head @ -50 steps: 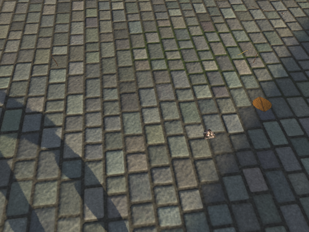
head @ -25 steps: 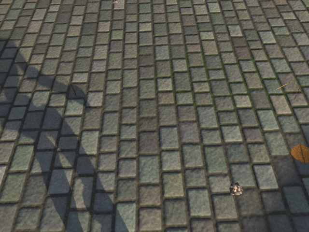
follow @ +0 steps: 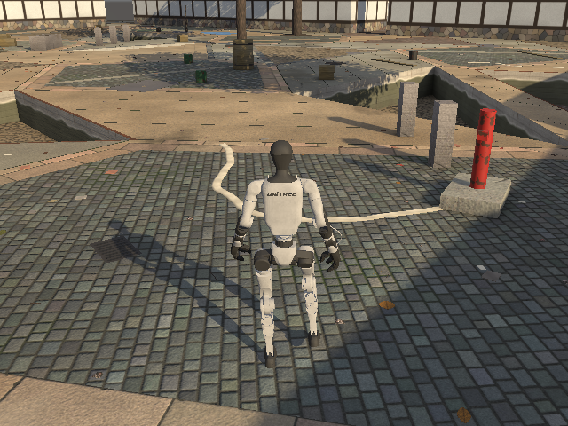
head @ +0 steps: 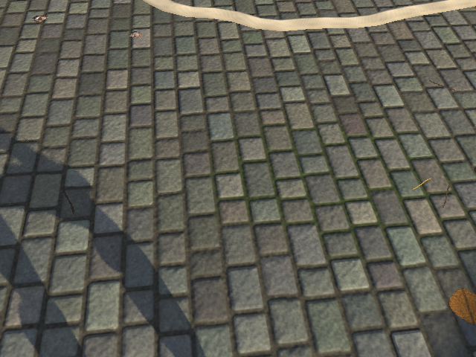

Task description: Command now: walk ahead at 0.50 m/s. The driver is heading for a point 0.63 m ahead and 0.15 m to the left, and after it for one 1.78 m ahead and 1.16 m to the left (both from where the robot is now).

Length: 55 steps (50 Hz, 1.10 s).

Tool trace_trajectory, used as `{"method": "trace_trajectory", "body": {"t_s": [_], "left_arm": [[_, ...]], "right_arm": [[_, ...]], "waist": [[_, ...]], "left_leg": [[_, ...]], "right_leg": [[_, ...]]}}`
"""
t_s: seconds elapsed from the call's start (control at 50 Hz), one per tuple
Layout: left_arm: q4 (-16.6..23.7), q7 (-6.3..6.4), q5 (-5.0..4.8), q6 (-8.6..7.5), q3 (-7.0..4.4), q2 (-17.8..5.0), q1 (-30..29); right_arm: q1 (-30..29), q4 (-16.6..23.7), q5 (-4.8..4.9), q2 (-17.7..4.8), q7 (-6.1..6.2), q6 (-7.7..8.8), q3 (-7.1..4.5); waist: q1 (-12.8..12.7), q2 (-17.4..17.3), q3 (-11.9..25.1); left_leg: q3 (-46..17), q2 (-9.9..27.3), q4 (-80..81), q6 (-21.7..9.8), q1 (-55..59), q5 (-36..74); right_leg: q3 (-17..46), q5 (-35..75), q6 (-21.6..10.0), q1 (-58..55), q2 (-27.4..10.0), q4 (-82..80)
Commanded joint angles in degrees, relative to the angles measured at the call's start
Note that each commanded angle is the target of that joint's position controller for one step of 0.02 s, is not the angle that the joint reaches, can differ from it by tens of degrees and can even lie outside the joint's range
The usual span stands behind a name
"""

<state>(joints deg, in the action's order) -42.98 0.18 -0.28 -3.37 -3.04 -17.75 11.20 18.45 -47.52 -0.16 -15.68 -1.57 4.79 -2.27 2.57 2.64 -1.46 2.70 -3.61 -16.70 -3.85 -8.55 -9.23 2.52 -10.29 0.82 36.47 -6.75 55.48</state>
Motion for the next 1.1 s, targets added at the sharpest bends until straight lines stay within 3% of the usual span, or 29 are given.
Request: {"method": "trace_trajectory", "body": {"t_s": [0.02, 0.08, 0.16, 0.22, 0.24, 0.26, 0.28, 0.3, 0.32, 0.34, 0.36, 0.38, 0.4, 0.42, 0.5, 0.6, 0.7, 0.76, 0.8, 0.82, 0.84, 0.86, 0.88, 0.9, 0.92, 0.96, 1.0, 1.04, 1.1], "left_arm": [[3.5, -0.14, 0.19, -0.68, -0.34, -2.0, -1.6], [5.0, -0.97, -0.21, -1.35, 0.2, -1.0, -7.7], [7.2, -2.28, -0.7, -1.96, 0.26, -1.5, -13.4], [7.5, -2.98, -0.59, -2.23, -0.19, -2.9, -12.4], [6.8, -2.91, -0.45, -2.27, -0.74, -4.1, -9.3], [4.6, -2.59, -0.28, -2.28, -1.86, -5.9, -2.2], [2.1, -2.0, 0.05, -2.13, -3.13, -8.9, 7.3], [1.1, -1.6, 0.95, -1.77, -4.6, -14.9, 13.7], [0.8, -1.62, 0.1, -1.52, -3.6, -11.0, 15.0], [1.1, -1.43, -0.09, -1.52, -2.45, -7.8, 11.5], [1.6, -1.24, 0.02, -1.51, -1.97, -6.4, 7.5], [1.5, -1.37, 0.23, -1.68, -1.46, -4.6, 4.3], [1.5, -1.44, 0.67, -2.21, -1.03, -3.1, 2.0], [1.2, -1.52, 0.97, -2.67, -1.16, -3.1, 0.9], [-1.1, -1.16, 1.35, -3.9, -1.81, -4.2, 0.5], [-2.8, -0.02, 1.01, -3.39, -2.15, -5.9, 1.9], [-5.5, 0.45, -0.23, -1.3, -2.94, -7.8, 6.5], [-5.3, 1.0, -0.75, 0.17, -3.6, -9.7, 5.2], [-4.8, 1.54, -0.92, 1.15, -3.8, -10.6, 3.7], [-4.1, 1.79, -0.6, 0.99, -3.27, -9.6, 3.5], [-1.2, 0.83, 1.5, -0.39, -0.73, -1.7, 8.9], [-0.4, -0.1, 0.3, -2.92, -0.31, -2.9, 5.9], [1.3, -0.87, -2.07, -4.45, -1.39, -6.8, -0.5], [2.1, -0.88, -2.18, -5.23, -1.08, -6.3, -2.2], [1.6, -0.45, -0.73, -5.34, -1.27, -6.1, -2.3], [1.1, -0.28, 0.57, -4.03, -1.94, -6.7, -0.6], [1.4, -0.09, 1.12, -2.81, -1.77, -5.2, -0.1], [2.7, 0.32, 1.48, -2.15, -1.36, -3.9, -3.0], [4.0, 0.03, 1.25, -2.12, -0.57, -2.0, -8.0]], "right_arm": [[-2.6, 3.3, 0.32, -9.2, 0.82, 0.89, -2.13], [0.5, 1.8, 0.81, -10.3, 1.21, 0.41, -2.29], [4.3, -0.6, 1.16, -10.9, 1.48, -0.85, -2.54], [4.0, -1.4, 1.4, -11.7, 1.94, -1.75, -3.01], [3.1, -1.3, 1.4, -12.3, 2.08, -1.98, -3.16], [2.0, -1.1, 1.35, -11.9, 2.19, -2.33, -2.98], [2.0, -0.3, 0.65, -9.9, 2.35, -2.34, -2.06], [8.1, 1.5, 0.17, -4.1, 1.89, -1.26, -0.12], [7.7, 0.4, 0.69, -4.3, 1.57, 0.0, 0.07], [2.8, 1.6, 2.53, -9.6, 1.15, 0.73, -1.47], [-1.0, 2.7, 3.09, -9.8, 1.12, 0.95, -1.56], [-2.8, 3.0, 2.38, -9.1, 1.29, 0.71, -1.66], [-2.0, 2.5, 1.86, -8.5, 1.51, -0.09, -2.05], [-0.1, 2.0, 1.89, -7.3, 1.54, -0.95, -1.93], [-1.6, 2.6, 1.73, -5.1, 2.0, -2.73, -1.93], [-9.6, 5.3, 1.23, -3.2, 0.55, -1.91, -1.32], [-17.3, 9.9, 1.27, -2.7, -1.15, -1.98, -0.95], [-15.6, 11.5, 1.28, -4.6, -1.93, -2.32, -1.95], [-4.6, 9.5, 1.48, -8.3, -1.63, -2.7, -4.22], [5.2, 7.1, 1.58, -12.0, -0.65, -3.08, -6.22], [6.9, 6.7, 1.97, -18.8, 0.27, -3.16, -7.66], [7.2, 8.8, 1.6, -16.1, 0.06, -2.34, -6.46], [5.6, 8.6, 1.0, -12.3, -0.11, -1.68, -5.26], [2.6, 8.8, 1.08, -10.8, -0.07, -1.25, -4.81], [-1.4, 9.4, 1.16, -9.0, -0.04, -1.16, -4.27], [-5.1, 11.1, 0.29, -7.4, 0.38, -1.1, -3.55], [-5.4, 11.4, 0.49, -8.8, 0.95, -0.95, -3.91], [-4.6, 11.0, 0.46, -10.7, 1.89, -1.26, -4.51], [-2.5, 10.2, 1.12, -11.1, 2.94, -2.8, -4.88]], "waist": [[-1.2, -5.6, -0.1], [1.2, -5.5, -1.5], [2.7, -5.7, -3.2], [0.7, -6.7, -1.9], [-1.3, -7.4, 0.2], [-5.3, -6.9, 4.6], [-9.2, -5.1, 12.1], [-8.1, 6.8, 21.2], [-9.1, 11.2, 24.6], [-9.4, 6.5, 15.5], [-7.9, 3.4, 9.4], [-6.2, 0.9, 4.9], [-4.2, 1.9, 2.8], [-2.9, 3.8, 2.4], [-1.9, 1.2, -0.4], [-4.6, -0.1, -2.1], [-7.2, -1.1, -4.4], [-4.5, 1.2, -1.5], [2.2, 1.7, 5.2], [7.0, -1.3, 10.2], [2.2, -16.3, 15.2], [3.5, -13.2, 23.5], [5.2, -9.2, 16.6], [3.1, -5.6, 10.9], [0.5, -2.4, 6.6], [-2.8, -4.4, 4.4], [-3.8, -4.3, 3.1], [-3.6, -4.3, 1.8], [-1.2, -6.9, 3.7]], "left_leg": [[-9.1, 14.3, 9.5, -8.8, 0.8, 12.9], [-7.0, 13.8, 9.8, -7.7, 2.2, 11.0], [-8.0, 16.9, 7.2, -7.5, 9.1, 12.0], [-8.5, 18.8, 2.7, -6.1, 13.7, 19.9], [-7.8, 18.2, -1.1, -5.5, 14.1, 28.3], [-5.7, 15.8, -9.4, -4.1, 12.5, 36.1], [-3.6, 13.0, -22.1, -2.3, 4.6, 31.2], [-0.5, 4.5, -44.8, 2.0, -19.1, 8.5], [-8.1, 0.5, -54.6, 2.4, -29.2, -23.8], [-10.7, 3.9, -58.6, 1.6, -34.3, -21.9], [-8.9, 6.9, -56.6, 1.2, -34.3, -16.7], [-8.1, 8.9, -52.9, 1.5, -32.7, -12.6], [-8.6, 10.6, -50.2, 1.8, -29.5, -9.2], [-8.8, 11.2, -49.4, 2.4, -26.1, -7.4], [-9.9, 11.3, -44.1, 4.3, -28.8, -0.2], [-5.6, 10.1, -26.9, 4.0, -27.8, 14.3], [-2.5, 9.1, -19.3, 1.7, -32.2, 10.4], [1.7, 5.4, -18.6, -1.2, -26.6, 2.0], [4.1, 0.7, -16.8, -4.2, -11.2, -0.1], [-0.8, 1.6, -14.0, -6.9, 5.6, 2.1], [-29.7, 16.7, -12.1, -16.8, 27.5, -3.8], [-51.5, 23.3, -1.8, -22.1, 33.6, -11.1], [-43.5, 21.6, 0.1, -18.3, 29.6, -8.9], [-35.9, 19.3, 0.0, -15.9, 21.5, -4.9], [-30.1, 16.8, 0.5, -14.2, 12.9, 1.5], [-25.1, 14.2, 2.8, -13.5, 3.2, 9.8], [-21.4, 13.2, 3.6, -13.7, -1.8, 19.1], [-16.5, 10.9, 2.1, -12.3, -5.7, 30.1], [-12.8, 6.7, -1.4, -8.0, -8.0, 30.0]], "right_leg": [[0.3, 9.7, 0.7, 1.5, -0.9, -9.2], [-1.4, 15.8, 0.4, -0.6, 0.9, -18.7], [-1.5, 13.8, -1.0, 0.9, 2.2, -24.5], [-1.9, 7.6, -3.3, -2.1, 3.5, -26.9], [-3.2, 5.8, -4.3, -7.2, 5.0, -27.5], [-5.0, 7.0, -5.9, -17.4, 6.8, -29.3], [-1.5, 9.0, -8.5, -33.6, 3.1, -26.9], [22.8, 2.1, -17.4, -57.6, -11.8, -27.3], [38.3, -4.7, -19.9, -61.0, -16.4, -35.7], [31.0, -8.4, -16.8, -54.1, -14.8, -37.3], [23.0, -6.0, -14.8, -45.8, -12.8, -38.8], [17.4, -2.6, -13.6, -38.3, -10.4, -41.2], [13.0, -0.1, -12.4, -33.3, -8.6, -43.6], [10.5, 2.0, -12.6, -29.6, -8.0, -45.4], [0.9, 11.1, -12.7, -26.8, -7.2, -48.9], [-8.3, 14.2, -10.4, -29.5, -5.3, -50.1], [-10.9, 19.7, -9.7, -40.9, -9.1, -46.4], [-13.1, 41.5, -7.9, -44.7, -9.8, -37.8], [-15.0, 52.9, -5.9, -41.9, -7.9, -21.3], [-15.4, 42.8, -3.6, -31.3, -5.6, -6.3], [-13.8, -5.0, 0.3, -4.3, 4.3, 15.5], [0.2, -24.3, 0.3, 5.3, 9.9, 25.0], [3.4, -19.7, -1.2, 10.7, 6.2, 25.2], [2.8, -14.7, -2.2, 10.0, 3.7, 20.5], [2.4, -11.7, -1.9, 6.8, 1.7, 14.8], [2.6, -8.3, -0.7, -0.4, 0.1, 9.5], [1.1, -6.6, 1.5, -2.3, 0.6, 4.7], [-0.3, -2.1, 3.4, -3.4, 2.4, -2.8], [-1.5, 10.5, 3.8, -9.5, 6.6, -16.1]]}}
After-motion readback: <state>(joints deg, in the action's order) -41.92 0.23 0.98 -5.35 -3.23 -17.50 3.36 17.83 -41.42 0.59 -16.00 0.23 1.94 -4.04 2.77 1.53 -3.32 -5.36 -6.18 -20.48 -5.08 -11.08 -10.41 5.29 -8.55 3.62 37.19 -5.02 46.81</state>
